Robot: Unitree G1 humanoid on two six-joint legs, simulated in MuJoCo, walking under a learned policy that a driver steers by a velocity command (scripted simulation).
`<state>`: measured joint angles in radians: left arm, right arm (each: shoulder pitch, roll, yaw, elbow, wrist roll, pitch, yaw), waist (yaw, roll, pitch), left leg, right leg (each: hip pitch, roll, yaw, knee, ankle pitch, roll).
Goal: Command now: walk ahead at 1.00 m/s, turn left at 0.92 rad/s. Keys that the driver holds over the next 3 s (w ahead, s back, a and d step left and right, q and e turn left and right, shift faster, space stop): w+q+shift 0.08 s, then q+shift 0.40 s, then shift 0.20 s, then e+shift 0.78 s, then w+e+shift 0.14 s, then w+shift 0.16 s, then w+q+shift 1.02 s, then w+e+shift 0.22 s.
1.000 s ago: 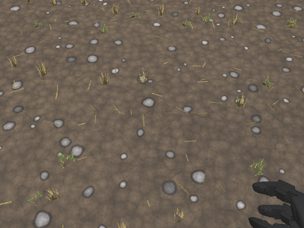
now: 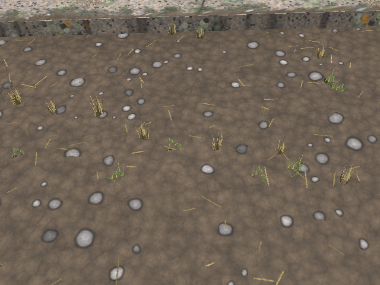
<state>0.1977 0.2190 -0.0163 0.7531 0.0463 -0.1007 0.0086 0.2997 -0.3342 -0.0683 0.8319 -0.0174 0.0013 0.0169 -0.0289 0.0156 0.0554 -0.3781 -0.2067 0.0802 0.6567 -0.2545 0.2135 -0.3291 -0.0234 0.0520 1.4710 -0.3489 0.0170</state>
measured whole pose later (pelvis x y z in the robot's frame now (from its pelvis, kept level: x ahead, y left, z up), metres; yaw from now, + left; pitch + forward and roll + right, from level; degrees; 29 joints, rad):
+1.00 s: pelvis +0.40 -0.03 +0.02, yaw +28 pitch +1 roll +1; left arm 0.20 0.30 0.07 0.79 -0.03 0.06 0.00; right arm 0.05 -0.22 -0.04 0.66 -0.02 0.03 -0.05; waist 0.03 -0.01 0.04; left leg -0.32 0.05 0.16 0.53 -0.23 0.02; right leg -0.41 -0.07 -0.07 0.89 -0.44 0.06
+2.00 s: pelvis +0.61 -0.11 +0.02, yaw -8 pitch +4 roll +0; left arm 0.07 0.29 0.02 0.59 0.05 -0.05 -0.05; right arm 0.54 -0.28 -0.07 0.88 -0.01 -0.06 0.02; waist -0.12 -0.01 -0.02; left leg -0.08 0.06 -0.10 0.57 -0.48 0.02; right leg -0.44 -0.01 -0.01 0.57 -0.21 -0.01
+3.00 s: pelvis +1.46 +0.03 +0.03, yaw +35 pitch +1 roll -2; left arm 0.38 0.32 0.06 0.82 0.03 -0.07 -0.01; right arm 0.17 -0.35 -0.03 0.74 -0.06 -0.07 0.03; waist 0.04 0.02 0.02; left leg -0.44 -0.06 -0.06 1.22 -0.33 0.08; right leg -0.27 0.06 0.03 0.48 -0.24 -0.03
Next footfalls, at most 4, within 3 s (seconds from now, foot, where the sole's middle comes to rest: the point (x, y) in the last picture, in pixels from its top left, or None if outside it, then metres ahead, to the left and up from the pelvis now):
0.28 right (244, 277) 0.50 -0.14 -0.74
0.68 left None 0.41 0.12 -0.74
1.08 right None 0.47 -0.12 -0.74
1.56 left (177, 278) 0.51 0.09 -0.74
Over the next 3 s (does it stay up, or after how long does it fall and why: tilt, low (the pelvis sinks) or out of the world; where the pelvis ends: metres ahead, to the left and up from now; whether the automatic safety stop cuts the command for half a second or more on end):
stays up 1.46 0.03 0.03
